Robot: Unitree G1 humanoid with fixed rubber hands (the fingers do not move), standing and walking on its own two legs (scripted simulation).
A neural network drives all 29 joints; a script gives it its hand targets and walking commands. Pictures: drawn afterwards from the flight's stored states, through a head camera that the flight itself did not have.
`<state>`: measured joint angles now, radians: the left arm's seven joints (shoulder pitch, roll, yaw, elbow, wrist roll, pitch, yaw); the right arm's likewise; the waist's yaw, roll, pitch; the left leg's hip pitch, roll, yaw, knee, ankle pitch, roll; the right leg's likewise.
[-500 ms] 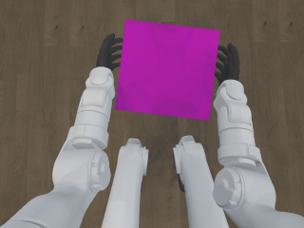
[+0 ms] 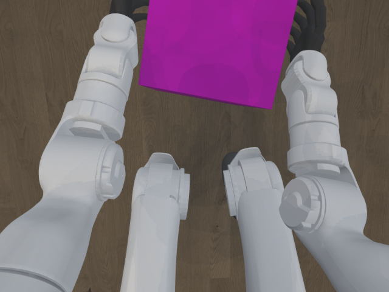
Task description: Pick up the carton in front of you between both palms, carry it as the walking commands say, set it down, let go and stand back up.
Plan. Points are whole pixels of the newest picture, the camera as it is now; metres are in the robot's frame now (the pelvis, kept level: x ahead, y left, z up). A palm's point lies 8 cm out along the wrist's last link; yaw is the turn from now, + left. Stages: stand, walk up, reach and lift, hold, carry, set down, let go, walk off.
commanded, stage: set down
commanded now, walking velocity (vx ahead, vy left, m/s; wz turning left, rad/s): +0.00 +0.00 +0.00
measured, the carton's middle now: (210, 47) +0.51 -0.02 -0.23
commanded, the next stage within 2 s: none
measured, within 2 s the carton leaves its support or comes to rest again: rests again in 0.58 s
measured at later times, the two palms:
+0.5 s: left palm (129, 25) +0.53 +0.13 -0.19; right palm (296, 52) +0.49 -0.17 -0.18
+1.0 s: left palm (131, 26) +0.54 +0.13 -0.20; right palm (299, 52) +0.49 -0.18 -0.19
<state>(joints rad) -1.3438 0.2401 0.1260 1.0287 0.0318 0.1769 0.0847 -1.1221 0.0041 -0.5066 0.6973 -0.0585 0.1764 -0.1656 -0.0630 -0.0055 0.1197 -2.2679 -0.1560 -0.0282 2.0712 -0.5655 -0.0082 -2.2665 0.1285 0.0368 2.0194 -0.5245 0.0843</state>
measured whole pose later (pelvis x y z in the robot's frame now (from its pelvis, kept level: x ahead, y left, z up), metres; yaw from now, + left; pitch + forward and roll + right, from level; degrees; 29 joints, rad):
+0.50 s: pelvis +0.00 +0.00 -0.03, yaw -1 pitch +38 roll -3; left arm -1.40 0.27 0.07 1.17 0.00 0.13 0.10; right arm -1.19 -0.04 -0.48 0.86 -0.03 0.14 -0.17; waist -0.07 -0.02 0.22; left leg -2.26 -0.13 -0.01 2.20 -0.61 0.01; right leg -2.26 0.13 0.02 2.14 -0.56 0.08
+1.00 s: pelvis +0.00 +0.00 -0.04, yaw -1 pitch +37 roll -4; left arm -1.44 0.27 0.16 1.21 0.10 0.13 0.02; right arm -1.25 -0.10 -0.55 0.97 -0.10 0.12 -0.06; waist -0.07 -0.03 0.26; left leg -2.26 -0.10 0.00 2.23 -0.61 0.03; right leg -2.26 0.11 0.00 2.17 -0.56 0.07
